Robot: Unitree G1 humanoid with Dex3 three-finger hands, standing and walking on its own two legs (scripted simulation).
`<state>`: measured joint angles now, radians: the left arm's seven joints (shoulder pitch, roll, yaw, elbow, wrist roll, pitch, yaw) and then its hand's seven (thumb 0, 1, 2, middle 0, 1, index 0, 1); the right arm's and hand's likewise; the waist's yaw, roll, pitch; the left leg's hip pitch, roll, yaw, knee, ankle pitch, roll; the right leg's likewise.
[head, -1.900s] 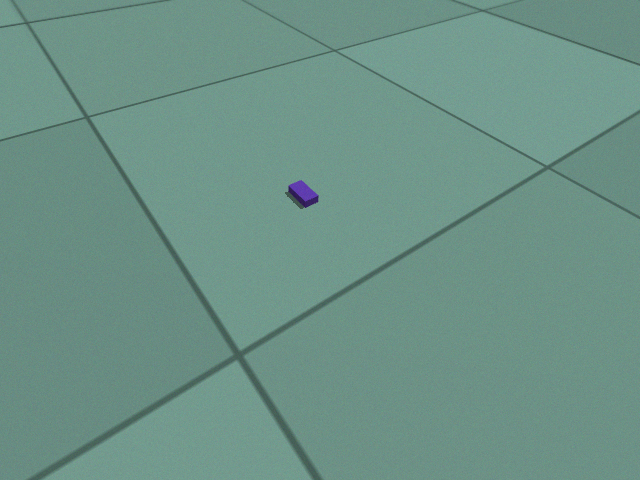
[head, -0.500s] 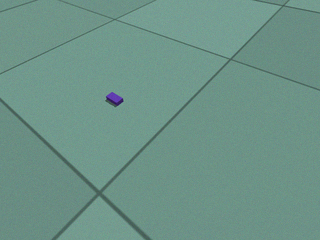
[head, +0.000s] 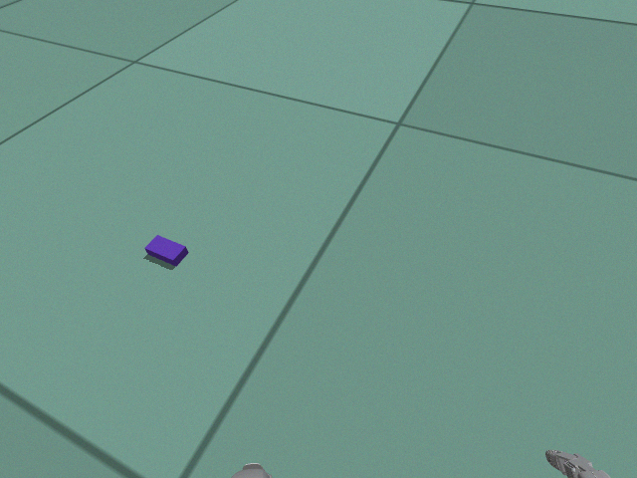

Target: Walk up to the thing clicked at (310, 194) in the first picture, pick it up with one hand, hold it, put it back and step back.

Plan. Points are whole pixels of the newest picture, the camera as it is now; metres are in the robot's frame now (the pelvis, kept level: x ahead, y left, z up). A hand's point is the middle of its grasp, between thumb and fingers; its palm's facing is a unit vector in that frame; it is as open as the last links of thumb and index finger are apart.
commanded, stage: walk up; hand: left
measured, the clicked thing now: (166, 250) +1.07 +0.62 -0.72
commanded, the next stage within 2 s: none
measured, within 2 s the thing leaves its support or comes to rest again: neither
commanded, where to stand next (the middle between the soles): +0.59 +0.54 m, yaw -26 degrees
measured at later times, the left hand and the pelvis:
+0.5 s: hand (81, 361) +0.33 +0.38 -0.10, palm faces -0.15 -0.81 -0.56, open 7.3 cm; pelvis +0.19 +0.10 +0.00, yaw -10 degrees
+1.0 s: hand out of the picture +0.45 +0.60 -0.14, palm faces -0.27 -0.77 -0.58, open 7.3 cm; pelvis +0.31 +0.29 -0.01, yaw -17 degrees
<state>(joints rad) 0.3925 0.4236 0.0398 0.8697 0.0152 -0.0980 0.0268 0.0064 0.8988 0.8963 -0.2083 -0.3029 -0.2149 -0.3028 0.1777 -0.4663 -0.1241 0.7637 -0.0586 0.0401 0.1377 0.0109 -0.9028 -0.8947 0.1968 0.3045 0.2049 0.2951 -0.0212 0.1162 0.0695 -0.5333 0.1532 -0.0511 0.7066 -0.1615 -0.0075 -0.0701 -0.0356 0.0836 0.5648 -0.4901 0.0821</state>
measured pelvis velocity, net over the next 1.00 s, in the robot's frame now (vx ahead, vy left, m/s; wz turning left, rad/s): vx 0.31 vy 0.29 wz -0.30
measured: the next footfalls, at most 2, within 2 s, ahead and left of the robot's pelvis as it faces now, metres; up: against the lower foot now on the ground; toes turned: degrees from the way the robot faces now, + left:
right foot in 0.40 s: +0.29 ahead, -0.01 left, +0.00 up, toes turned -15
left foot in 0.86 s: +0.37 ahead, +0.39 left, +0.00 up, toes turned -12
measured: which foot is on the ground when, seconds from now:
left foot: down 0.00-0.42, up 0.44-0.84, down 0.86-1.00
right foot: down 0.00-0.04, up 0.06-0.38, down 0.40-0.88, up 0.90-1.00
